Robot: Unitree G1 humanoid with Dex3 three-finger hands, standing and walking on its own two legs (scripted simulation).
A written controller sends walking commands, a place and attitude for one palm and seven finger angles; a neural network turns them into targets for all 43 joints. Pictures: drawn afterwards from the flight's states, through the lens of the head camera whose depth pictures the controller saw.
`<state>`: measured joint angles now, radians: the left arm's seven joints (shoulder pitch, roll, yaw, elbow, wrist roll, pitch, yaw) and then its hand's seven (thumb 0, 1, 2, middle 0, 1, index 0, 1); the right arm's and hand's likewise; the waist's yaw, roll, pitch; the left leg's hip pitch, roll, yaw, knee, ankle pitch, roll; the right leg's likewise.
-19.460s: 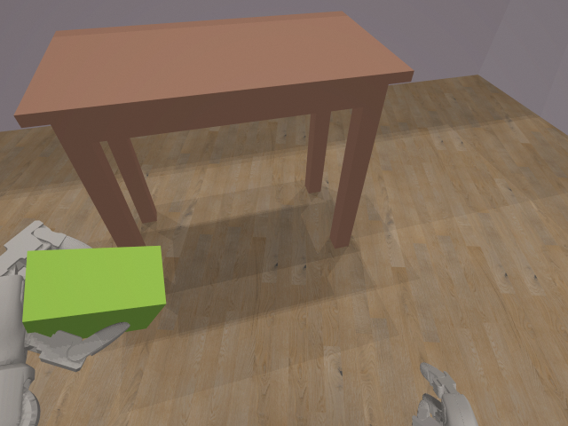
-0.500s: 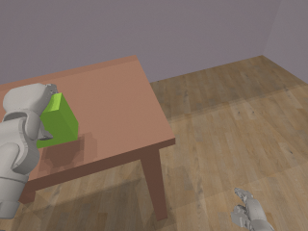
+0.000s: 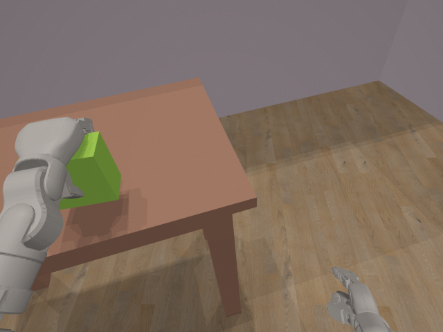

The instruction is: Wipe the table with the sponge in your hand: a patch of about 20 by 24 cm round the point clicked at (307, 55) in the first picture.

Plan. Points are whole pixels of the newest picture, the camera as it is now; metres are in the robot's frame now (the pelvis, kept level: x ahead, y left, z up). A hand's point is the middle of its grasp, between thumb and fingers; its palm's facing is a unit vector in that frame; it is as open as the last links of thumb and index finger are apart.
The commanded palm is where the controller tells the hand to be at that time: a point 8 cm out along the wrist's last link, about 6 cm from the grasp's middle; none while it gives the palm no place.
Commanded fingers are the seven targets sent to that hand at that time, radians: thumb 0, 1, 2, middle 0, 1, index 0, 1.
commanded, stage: move the sponge above the wiping area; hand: left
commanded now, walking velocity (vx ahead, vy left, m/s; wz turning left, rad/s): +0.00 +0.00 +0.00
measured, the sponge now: (79, 179) +0.30 +0.31 +0.14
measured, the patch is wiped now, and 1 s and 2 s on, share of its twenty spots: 0.00 0.00 0.00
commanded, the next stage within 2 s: lower the sponge onto the table in 0.52 s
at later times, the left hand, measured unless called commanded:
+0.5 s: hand (63, 162) +0.30 +0.31 +0.19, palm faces +0.08 +0.03 -1.00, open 10.3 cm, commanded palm +0.26 +0.32 +0.26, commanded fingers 0.00 0.10 1.30 -1.20 -1.60 -1.20 -1.60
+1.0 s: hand (63, 158) +0.31 +0.32 +0.19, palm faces +0.08 +0.03 -1.00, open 10.3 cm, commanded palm +0.26 +0.32 +0.26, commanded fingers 0.00 0.10 1.30 -1.20 -1.60 -1.20 -1.60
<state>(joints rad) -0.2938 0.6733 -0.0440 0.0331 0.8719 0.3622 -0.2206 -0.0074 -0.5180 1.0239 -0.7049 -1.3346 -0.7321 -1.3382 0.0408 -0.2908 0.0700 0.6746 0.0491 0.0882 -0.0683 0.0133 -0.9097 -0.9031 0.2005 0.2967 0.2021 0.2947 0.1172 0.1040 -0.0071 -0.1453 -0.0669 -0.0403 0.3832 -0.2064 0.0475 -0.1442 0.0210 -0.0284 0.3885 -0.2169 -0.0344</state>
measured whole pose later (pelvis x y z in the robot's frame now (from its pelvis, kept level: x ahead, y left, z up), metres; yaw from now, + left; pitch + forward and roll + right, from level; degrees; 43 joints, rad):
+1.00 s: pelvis +0.00 -0.01 +0.00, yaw -1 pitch -1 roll +0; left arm -0.28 0.70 0.01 0.05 0.86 0.37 -0.20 -0.01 -0.52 1.02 -0.71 -1.33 -0.73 -1.34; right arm 0.05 -0.30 0.07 0.68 0.05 0.10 -0.06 0.01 -0.91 -0.90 0.20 0.30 0.20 0.29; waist 0.11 0.11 -0.01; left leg -0.15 -0.06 -0.03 0.40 -0.22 0.04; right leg -0.15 0.03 -0.02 0.40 -0.23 -0.04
